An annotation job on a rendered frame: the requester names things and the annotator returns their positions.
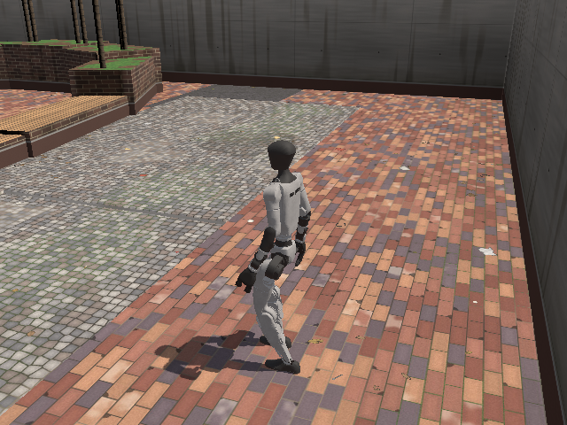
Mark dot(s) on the robot right hand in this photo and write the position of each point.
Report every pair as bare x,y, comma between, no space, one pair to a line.
302,249

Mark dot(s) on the robot right shin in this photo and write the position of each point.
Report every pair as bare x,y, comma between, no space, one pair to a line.
278,305

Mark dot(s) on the robot left hand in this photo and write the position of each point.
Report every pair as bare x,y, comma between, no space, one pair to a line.
248,278

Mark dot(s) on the left robot upper arm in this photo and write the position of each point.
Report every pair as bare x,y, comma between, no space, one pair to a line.
272,196

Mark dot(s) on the right robot upper arm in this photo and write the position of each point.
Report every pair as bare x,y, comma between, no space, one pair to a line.
304,207

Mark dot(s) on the robot left shin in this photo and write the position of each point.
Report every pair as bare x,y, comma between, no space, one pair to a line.
274,333

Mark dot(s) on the robot shin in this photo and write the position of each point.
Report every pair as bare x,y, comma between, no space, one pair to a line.
274,333
278,305

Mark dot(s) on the robot right forearm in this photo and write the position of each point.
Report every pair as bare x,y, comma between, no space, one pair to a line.
302,228

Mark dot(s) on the robot left forearm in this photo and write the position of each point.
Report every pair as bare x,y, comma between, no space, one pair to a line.
267,243

